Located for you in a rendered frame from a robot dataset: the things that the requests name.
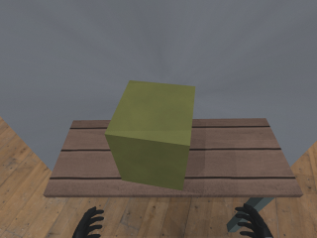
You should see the table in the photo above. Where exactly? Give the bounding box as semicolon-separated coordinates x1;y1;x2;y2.
43;118;303;233

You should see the carton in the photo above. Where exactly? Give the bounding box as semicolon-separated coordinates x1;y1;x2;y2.
104;80;196;190

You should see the robot right hand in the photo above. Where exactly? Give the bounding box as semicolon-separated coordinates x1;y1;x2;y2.
235;203;273;238

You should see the robot left hand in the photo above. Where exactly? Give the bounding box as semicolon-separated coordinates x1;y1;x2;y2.
72;206;104;238

